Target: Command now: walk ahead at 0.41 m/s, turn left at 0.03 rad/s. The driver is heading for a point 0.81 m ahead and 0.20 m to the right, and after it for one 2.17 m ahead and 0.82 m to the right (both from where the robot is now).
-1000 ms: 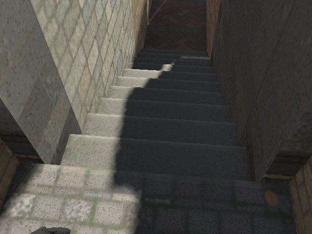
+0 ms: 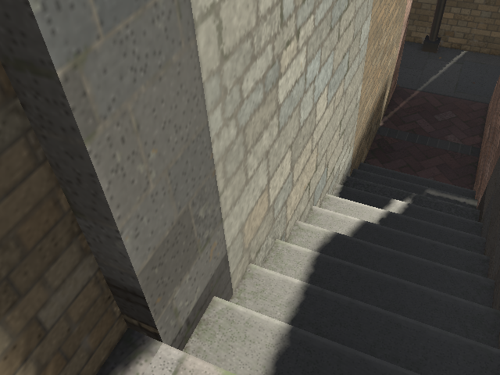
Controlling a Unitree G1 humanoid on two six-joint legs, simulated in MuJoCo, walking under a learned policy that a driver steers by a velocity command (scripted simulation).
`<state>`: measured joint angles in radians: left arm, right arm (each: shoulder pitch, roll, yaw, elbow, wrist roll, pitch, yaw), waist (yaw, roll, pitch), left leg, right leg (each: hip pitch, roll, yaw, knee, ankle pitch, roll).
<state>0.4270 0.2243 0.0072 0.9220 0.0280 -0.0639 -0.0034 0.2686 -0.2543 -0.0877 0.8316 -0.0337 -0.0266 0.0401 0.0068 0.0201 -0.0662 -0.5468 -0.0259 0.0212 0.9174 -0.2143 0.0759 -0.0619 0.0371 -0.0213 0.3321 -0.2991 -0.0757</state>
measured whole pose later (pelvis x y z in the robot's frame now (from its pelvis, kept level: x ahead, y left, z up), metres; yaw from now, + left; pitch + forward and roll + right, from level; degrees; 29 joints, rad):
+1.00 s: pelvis +0.19 -0.03 +0.00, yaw +0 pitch -1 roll -1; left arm 0.23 0.16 -0.05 1.12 0.00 -0.02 0.02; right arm 0.27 -0.15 -0.01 1.09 -0.02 -0.02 -0.04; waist 0.01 0.03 -0.01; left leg -0.18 -0.01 0.05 0.42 -0.22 0.04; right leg -0.15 0.05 0.03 0.36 -0.19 -0.03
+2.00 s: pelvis +0.58 -0.14 -0.19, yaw -22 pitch +0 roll +1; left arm 0.45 0.20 0.03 0.99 0.02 -0.06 0.00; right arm 0.12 -0.18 -0.05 0.89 -0.05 0.00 -0.05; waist 0.03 -0.02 0.07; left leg -0.87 0.08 -0.03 1.49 -0.28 -0.03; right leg -0.30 0.13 0.08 0.64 -0.32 -0.10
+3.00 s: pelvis +0.82 -0.17 -0.33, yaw -27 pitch -3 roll -4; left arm 0.16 0.11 -0.06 0.76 0.02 0.06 -0.01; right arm 0.42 -0.19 0.03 0.87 0.00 0.01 -0.06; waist -0.05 0.07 -0.02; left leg -0.23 0.08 -0.04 0.49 -0.24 0.05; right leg -0.55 0.05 -0.07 1.17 -0.07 -0.03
